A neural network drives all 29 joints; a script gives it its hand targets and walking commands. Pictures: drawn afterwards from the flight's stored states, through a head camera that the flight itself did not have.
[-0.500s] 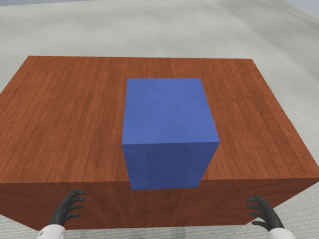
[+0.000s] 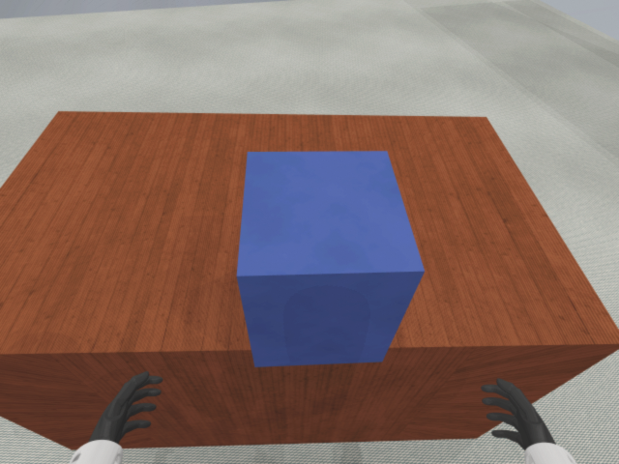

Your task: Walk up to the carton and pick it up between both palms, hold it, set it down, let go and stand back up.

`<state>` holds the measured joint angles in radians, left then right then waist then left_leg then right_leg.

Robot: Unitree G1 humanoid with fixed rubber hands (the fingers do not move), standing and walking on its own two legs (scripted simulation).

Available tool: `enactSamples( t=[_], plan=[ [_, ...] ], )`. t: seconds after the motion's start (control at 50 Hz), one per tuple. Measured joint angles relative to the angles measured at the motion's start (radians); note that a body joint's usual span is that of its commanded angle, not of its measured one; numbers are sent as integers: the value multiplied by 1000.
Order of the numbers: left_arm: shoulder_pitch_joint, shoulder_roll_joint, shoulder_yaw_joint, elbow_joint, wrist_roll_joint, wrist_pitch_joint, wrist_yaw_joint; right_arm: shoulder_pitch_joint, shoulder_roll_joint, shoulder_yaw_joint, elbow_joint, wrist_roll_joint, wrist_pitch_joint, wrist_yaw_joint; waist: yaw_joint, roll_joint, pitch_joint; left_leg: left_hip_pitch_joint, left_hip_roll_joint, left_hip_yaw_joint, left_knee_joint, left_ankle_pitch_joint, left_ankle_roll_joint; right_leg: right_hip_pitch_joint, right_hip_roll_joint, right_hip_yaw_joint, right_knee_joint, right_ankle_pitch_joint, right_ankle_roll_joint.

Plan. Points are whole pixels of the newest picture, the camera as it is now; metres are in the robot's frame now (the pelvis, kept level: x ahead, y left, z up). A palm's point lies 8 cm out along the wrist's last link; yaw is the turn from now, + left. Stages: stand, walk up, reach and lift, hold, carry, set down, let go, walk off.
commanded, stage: stand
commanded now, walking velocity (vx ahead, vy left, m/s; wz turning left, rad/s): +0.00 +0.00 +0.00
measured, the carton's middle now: (318, 262) +0.38 +0.03 +0.02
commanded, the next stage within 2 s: none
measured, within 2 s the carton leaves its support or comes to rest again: neither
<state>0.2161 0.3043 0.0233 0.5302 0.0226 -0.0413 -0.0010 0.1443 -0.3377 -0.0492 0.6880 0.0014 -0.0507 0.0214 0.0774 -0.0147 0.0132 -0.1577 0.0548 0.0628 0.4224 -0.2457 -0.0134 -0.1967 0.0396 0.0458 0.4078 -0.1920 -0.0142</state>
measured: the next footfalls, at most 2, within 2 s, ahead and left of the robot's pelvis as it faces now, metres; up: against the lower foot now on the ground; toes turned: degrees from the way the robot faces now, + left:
none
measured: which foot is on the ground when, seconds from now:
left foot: down 0.00-1.00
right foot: down 0.00-1.00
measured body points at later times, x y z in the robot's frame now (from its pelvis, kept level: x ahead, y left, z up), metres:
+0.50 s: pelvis -0.02 +0.00 +0.00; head -0.03 +0.00 +0.45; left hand +0.13 +0.28 -0.07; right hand +0.18 -0.28 -0.06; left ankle -0.01 +0.13 -0.74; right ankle +0.02 -0.11 -0.74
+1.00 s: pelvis -0.02 +0.00 +0.00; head -0.04 +0.00 +0.45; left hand +0.12 +0.28 -0.07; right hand +0.17 -0.28 -0.06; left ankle -0.01 +0.13 -0.74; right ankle +0.02 -0.11 -0.74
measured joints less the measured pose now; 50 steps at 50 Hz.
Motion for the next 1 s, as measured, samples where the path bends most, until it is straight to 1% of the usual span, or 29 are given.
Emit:
enactSamples(
  t=[1.0],
  plan=[
    [0,15,0,71,-5,0,0,0,-10,0,0,0,3,-3,0,0,0,0,0,0,0,33,0,0,0,0,0,33,-2]
  ],
)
